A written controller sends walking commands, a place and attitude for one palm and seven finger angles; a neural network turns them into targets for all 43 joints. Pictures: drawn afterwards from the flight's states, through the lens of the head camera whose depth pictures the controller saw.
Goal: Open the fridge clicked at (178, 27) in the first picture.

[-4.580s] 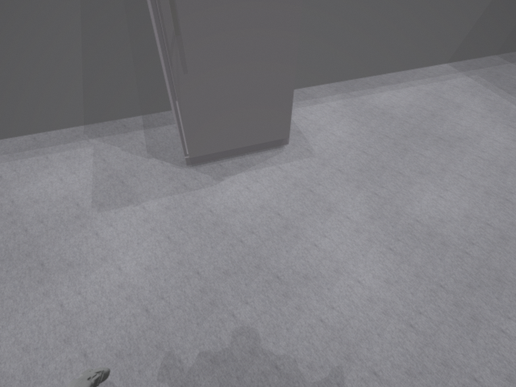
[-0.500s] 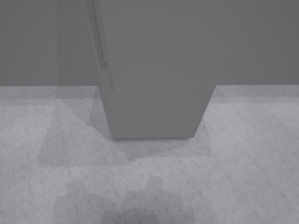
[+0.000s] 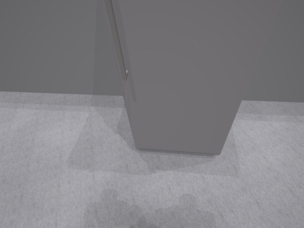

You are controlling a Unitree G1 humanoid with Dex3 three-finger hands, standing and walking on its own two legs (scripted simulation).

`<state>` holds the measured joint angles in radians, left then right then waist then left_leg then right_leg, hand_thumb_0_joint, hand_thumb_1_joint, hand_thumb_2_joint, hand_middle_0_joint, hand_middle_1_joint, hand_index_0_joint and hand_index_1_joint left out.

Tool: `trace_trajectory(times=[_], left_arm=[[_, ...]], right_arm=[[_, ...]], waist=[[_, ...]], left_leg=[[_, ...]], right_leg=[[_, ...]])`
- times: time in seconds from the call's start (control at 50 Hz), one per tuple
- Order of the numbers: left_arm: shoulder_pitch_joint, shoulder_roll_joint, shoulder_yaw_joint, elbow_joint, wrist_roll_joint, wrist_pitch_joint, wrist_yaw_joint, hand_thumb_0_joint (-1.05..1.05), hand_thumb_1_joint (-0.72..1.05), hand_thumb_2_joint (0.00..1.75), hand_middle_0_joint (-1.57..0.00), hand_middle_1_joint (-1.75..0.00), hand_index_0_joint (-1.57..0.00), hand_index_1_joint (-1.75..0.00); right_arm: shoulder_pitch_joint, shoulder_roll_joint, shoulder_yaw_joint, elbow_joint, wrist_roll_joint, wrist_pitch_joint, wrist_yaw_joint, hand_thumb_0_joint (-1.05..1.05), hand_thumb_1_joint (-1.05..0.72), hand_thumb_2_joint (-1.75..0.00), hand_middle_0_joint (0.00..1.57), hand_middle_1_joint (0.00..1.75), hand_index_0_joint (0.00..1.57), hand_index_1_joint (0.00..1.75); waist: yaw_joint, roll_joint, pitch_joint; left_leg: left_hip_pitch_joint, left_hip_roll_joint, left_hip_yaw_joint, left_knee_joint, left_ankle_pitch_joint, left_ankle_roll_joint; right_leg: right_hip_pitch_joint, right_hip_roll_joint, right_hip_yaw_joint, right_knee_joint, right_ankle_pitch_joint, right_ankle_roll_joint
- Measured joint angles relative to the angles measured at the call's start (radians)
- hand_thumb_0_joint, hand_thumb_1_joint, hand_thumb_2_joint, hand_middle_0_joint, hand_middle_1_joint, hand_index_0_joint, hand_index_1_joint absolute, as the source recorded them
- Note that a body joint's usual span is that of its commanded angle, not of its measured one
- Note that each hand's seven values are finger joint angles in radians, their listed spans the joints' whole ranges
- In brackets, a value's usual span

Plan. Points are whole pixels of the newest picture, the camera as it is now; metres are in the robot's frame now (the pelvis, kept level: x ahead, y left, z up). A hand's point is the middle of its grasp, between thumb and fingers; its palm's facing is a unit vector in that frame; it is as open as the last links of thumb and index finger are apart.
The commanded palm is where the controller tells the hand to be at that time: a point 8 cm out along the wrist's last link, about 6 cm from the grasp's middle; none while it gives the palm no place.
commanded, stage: take the last steps up to it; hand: left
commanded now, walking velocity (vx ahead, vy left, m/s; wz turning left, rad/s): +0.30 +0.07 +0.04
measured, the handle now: (115, 28) +0.73 +0.19 +0.20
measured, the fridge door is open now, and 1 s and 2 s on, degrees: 0 0 0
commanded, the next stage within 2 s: come to a stop and stand still in 0.62 s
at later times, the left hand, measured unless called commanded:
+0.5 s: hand (77, 222) +0.17 +0.28 -0.19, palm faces +0.04 -0.98 -0.19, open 7.4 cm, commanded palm none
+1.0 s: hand (101, 170) +0.34 +0.25 -0.18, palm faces -0.02 -0.97 -0.25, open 7.2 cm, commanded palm none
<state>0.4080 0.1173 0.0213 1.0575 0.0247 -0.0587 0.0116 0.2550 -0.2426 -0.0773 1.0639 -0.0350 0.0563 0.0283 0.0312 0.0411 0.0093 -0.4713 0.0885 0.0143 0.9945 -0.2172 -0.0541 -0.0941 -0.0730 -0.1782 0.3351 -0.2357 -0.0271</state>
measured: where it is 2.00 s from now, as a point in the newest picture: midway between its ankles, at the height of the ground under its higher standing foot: outside the picture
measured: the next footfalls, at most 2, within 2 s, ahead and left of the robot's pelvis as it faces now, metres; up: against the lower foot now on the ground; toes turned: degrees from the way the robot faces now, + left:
left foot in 0.24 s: +0.14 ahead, +0.18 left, +0.00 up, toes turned +8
right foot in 0.72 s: +0.34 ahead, -0.04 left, +0.00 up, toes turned -10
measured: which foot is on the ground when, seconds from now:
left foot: up 0.00-0.22, down 0.24-0.74, up 0.76-1.00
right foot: down 0.00-0.24, up 0.26-0.70, down 0.72-1.00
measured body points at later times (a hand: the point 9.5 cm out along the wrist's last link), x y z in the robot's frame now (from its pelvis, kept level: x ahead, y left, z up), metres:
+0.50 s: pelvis +0.14 +0.09 -0.01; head +0.15 +0.10 +0.44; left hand +0.17 +0.33 -0.17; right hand +0.17 -0.15 -0.15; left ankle +0.10 +0.18 -0.75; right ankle +0.16 -0.03 -0.68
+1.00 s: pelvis +0.25 +0.07 -0.02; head +0.29 +0.04 +0.43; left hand +0.35 +0.30 -0.16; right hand +0.25 -0.15 -0.19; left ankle +0.26 +0.21 -0.70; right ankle +0.30 -0.03 -0.75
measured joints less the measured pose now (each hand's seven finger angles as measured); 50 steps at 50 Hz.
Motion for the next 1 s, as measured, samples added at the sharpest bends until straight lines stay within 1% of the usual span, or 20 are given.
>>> trace_trajectory(times=[0.14, 0.18, 0.22, 0.24, 0.26, 0.3, 0.34, 0.36, 0.42, 0.48, 0.54, 0.64, 0.7, 0.72, 0.74, 0.76, 0.8, 0.82, 0.88, 1.0], left_arm=[[0.078, -0.002, 0.002, 0.071, 0.007, 0.003, -0.004, 0.0, 0.9, 0.9, -0.2, -0.3, -0.2, -0.3], [0.09, 0.003, 0.005, 0.088, 0.008, 0.01, -0.004, 0.0, 0.9, 0.9, -0.2, -0.3, -0.2, -0.3], [0.101, 0.009, 0.009, 0.103, 0.004, 0.017, -0.004, 0.0, 0.9, 0.9, -0.2, -0.3, -0.2, -0.3], [0.11, 0.009, 0.01, 0.108, 0.002, 0.021, -0.005, 0.0, 0.9, 0.9, -0.2, -0.3, -0.2, -0.3], [0.103, 0.014, 0.011, 0.116, -0.001, 0.029, -0.006, 0.0, 0.9, 0.9, -0.2, -0.3, -0.2, -0.3], [0.074, 0.024, 0.013, 0.121, -0.001, 0.05, -0.005, 0.0, 0.9, 0.9, -0.2, -0.3, -0.2, -0.3], [0.036, 0.034, 0.018, 0.114, 0.001, 0.057, -0.006, 0.01, 0.9, 0.9, -0.2, -0.3, -0.2, -0.3], [0.014, 0.039, 0.022, 0.106, 0.002, 0.056, -0.009, 0.01, 0.9, 0.9, -0.2, -0.3, -0.2, -0.29], [-0.059, 0.055, 0.032, 0.07, 0.003, 0.05, -0.013, 0.01, 0.91, 0.9, -0.2, -0.3, -0.2, -0.29], [-0.139, 0.074, 0.039, 0.024, 0.003, 0.045, -0.013, 0.0, 0.91, 0.9, -0.2, -0.3, -0.2, -0.29], [-0.212, 0.082, 0.041, -0.017, 0.001, 0.046, -0.015, 0.0, 0.91, 0.9, -0.2, -0.3, -0.19, -0.29], [-0.294, 0.076, 0.032, -0.059, -0.002, 0.047, -0.019, 0.0, 0.91, 0.9, -0.2, -0.3, -0.19, -0.29], [-0.317, 0.07, 0.024, -0.073, -0.002, 0.035, -0.021, 0.0, 0.91, 0.9, -0.2, -0.3, -0.19, -0.29], [-0.319, 0.068, 0.022, -0.076, -0.001, 0.024, -0.021, 0.0, 0.91, 0.9, -0.2, -0.3, -0.2, -0.29], [-0.323, 0.062, 0.021, -0.075, 0.001, 0.01, -0.019, 0.0, 0.91, 0.9, -0.2, -0.3, -0.2, -0.29], [-0.325, 0.057, 0.017, -0.075, -0.003, 0.0, -0.016, 0.0, 0.91, 0.9, -0.2, -0.3, -0.2, -0.29], [-0.318, 0.043, 0.006, -0.069, -0.011, -0.005, -0.008, 0.0, 0.91, 0.9, -0.2, -0.3, -0.2, -0.29], [-0.311, 0.035, 0.0, -0.063, -0.012, 0.0, -0.003, 0.0, 0.91, 0.9, -0.2, -0.3, -0.2, -0.29], [-0.293, 0.015, -0.003, -0.049, -0.015, 0.024, 0.016, -0.01, 0.91, 0.9, -0.2, -0.3, -0.2, -0.3], [-0.285, 0.035, 0.015, -0.054, -0.005, 0.06, 0.024, -0.02, 0.93, 0.9, -0.21, -0.3, -0.2, -0.3]], right_arm=[[-0.077, 0.033, 0.021, -0.021, 0.008, -0.019, 0.007, 0.01, -0.91, -0.9, 0.2, 0.3, 0.19, 0.29], [-0.103, 0.048, 0.029, -0.034, 0.011, -0.032, 0.009, 0.01, -0.91, -0.9, 0.2, 0.3, 0.19, 0.29], [-0.122, 0.062, 0.037, -0.049, 0.013, -0.053, 0.007, 0.01, -0.91, -0.9, 0.2, 0.3, 0.19, 0.29], [-0.127, 0.065, 0.042, -0.058, 0.014, -0.068, 0.005, 0.01, -0.91, -0.9, 0.2, 0.3, 0.19, 0.29], [-0.136, 0.075, 0.041, -0.062, 0.011, -0.083, -0.001, 0.01, -0.91, -0.9, 0.2, 0.3, 0.19, 0.29], [-0.137, 0.097, 0.048, -0.07, 0.011, -0.1, -0.013, 0.01, -0.91, -0.9, 0.2, 0.3, 0.19, 0.29], [-0.113, 0.114, 0.055, -0.067, 0.012, -0.107, -0.024, 0.0, -0.91, -0.9, 0.2, 0.3, 0.2, 0.29], [-0.1, 0.118, 0.04, -0.071, 0.025, -0.115, -0.037, -0.01, -0.93, -0.9, 0.2, 0.3, 0.2, 0.29], [-0.066, 0.097, 0.03, -0.065, 0.025, -0.131, -0.056, -0.04, -0.96, -0.9, 0.21, 0.3, 0.2, 0.3], [-0.011, 0.084, 0.034, -0.033, 0.02, -0.132, -0.059, -0.03, -0.96, -0.9, 0.21, 0.3, 0.2, 0.29], [0.047, 0.084, 0.04, 0.005, 0.016, -0.122, -0.058, -0.02, -0.94, -0.9, 0.2, 0.3, 0.2, 0.29], [0.122, 0.092, 0.045, 0.052, 0.006, -0.105, -0.054, -0.01, -0.93, -0.9, 0.2, 0.3, 0.2, 0.29], [0.16, 0.098, 0.049, 0.074, 0.007, -0.095, -0.052, 0.0, -0.92, -0.9, 0.2, 0.3, 0.2, 0.29], [0.173, 0.101, 0.051, 0.083, 0.011, -0.092, -0.05, 0.0, -0.92, -0.9, 0.2, 0.3, 0.2, 0.29], [0.172, 0.103, 0.051, 0.092, 0.016, -0.085, -0.047, 0.0, -0.92, -0.9, 0.2, 0.3, 0.2, 0.29], [0.166, 0.105, 0.053, 0.095, 0.021, -0.077, -0.047, 0.0, -0.91, -0.9, 0.2, 0.3, 0.2, 0.29], [0.143, 0.106, 0.053, 0.096, 0.028, -0.063, -0.05, 0.01, -0.91, -0.9, 0.2, 0.3, 0.2, 0.29], [0.128, 0.105, 0.053, 0.092, 0.03, -0.056, -0.053, 0.01, -0.91, -0.9, 0.2, 0.3, 0.2, 0.29], [0.072, 0.101, 0.047, 0.063, 0.034, -0.035, -0.059, 0.01, -0.91, -0.9, 0.2, 0.3, 0.19, 0.29], [-0.041, 0.086, 0.031, -0.001, 0.027, -0.007, -0.053, 0.01, -0.91, -0.9, 0.2, 0.3, 0.19, 0.29]], waist=[[0.042, -0.025, 0.015], [0.053, -0.038, 0.021], [0.057, -0.048, 0.025], [0.056, -0.046, 0.024], [0.049, -0.059, 0.033], [0.043, -0.079, 0.048], [0.03, -0.083, 0.046], [0.021, -0.084, 0.041], [-0.004, -0.089, 0.031], [-0.014, -0.093, 0.021], [-0.025, -0.089, 0.019], [-0.06, -0.064, 0.04], [-0.081, -0.041, 0.058], [-0.082, -0.034, 0.061], [-0.083, -0.021, 0.071], [-0.086, -0.013, 0.082], [-0.084, -0.005, 0.097], [-0.08, -0.004, 0.099], [-0.074, 0.0, 0.097], [-0.042, -0.008, 0.099]], left_leg=[[0.039, 0.0, 0.054, -0.232, -0.036, 0.025], [0.071, -0.01, 0.072, -0.316, -0.055, 0.037], [0.127, -0.022, 0.095, -0.421, -0.038, 0.046], [0.163, -0.025, 0.102, -0.475, -0.025, 0.052], [0.164, -0.034, 0.11, -0.46, -0.012, 0.062], [0.18, -0.045, 0.13, -0.421, -0.049, 0.079], [0.223, -0.052, 0.145, -0.451, -0.067, 0.089], [0.247, -0.058, 0.152, -0.48, -0.062, 0.089], [0.318, -0.081, 0.166, -0.569, -0.045, 0.099], [0.377, -0.099, 0.168, -0.638, -0.037, 0.103], [0.426, -0.109, 0.165, -0.674, -0.048, 0.099], [0.487, -0.103, 0.17, -0.663, -0.112, 0.079], [0.497, -0.079, 0.174, -0.584, -0.19, 0.055], [0.481, -0.065, 0.171, -0.517, -0.228, 0.049], [0.436, -0.044, 0.157, -0.398, -0.245, 0.052], [0.376, -0.037, 0.124, -0.254, -0.277, 0.052], [0.27, -0.039, 0.067, -0.042, -0.307, 0.045], [0.227, -0.039, 0.052, 0.008, -0.305, 0.04], [0.13, -0.031, 0.025, 0.004, -0.271, 0.025], [0.049, -0.039, 0.005, -0.064, -0.228, -0.001]], right_leg=[[0.04, -0.023, -0.011, -0.013, -0.028, 0.041], [0.044, -0.032, -0.009, 0.008, -0.052, 0.059], [0.041, -0.043, -0.006, 0.056, -0.092, 0.08], [0.028, -0.046, -0.001, 0.109, -0.127, 0.085], [-0.004, -0.062, 0.013, 0.203, -0.172, 0.073], [-0.105, -0.06, 0.074, 0.457, -0.252, 0.044], [-0.209, -0.05, 0.093, 0.653, -0.229, 0.029], [-0.256, -0.049, 0.097, 0.71, -0.196, 0.027], [-0.362, -0.051, 0.098, 0.766, -0.103, 0.034], [-0.425, -0.049, 0.096, 0.734, -0.044, 0.046], [-0.444, -0.046, 0.093, 0.64, -0.008, 0.049], [-0.398, -0.027, 0.08, 0.414, 0.001, 0.031], [-0.326, 0.004, 0.061, 0.281, 0.03, 0.011], [-0.299, 0.015, 0.054, 0.25, 0.071, -0.007], [-0.3, 0.026, 0.046, 0.273, 0.064, -0.025], [-0.296, 0.031, 0.038, 0.295, 0.039, -0.037], [-0.267, 0.039, 0.03, 0.287, 0.009, -0.047], [-0.251, 0.042, 0.031, 0.267, 0.01, -0.045], [-0.223, 0.046, 0.035, 0.207, 0.036, -0.039], [-0.222, 0.031, 0.05, 0.178, 0.057, -0.026]])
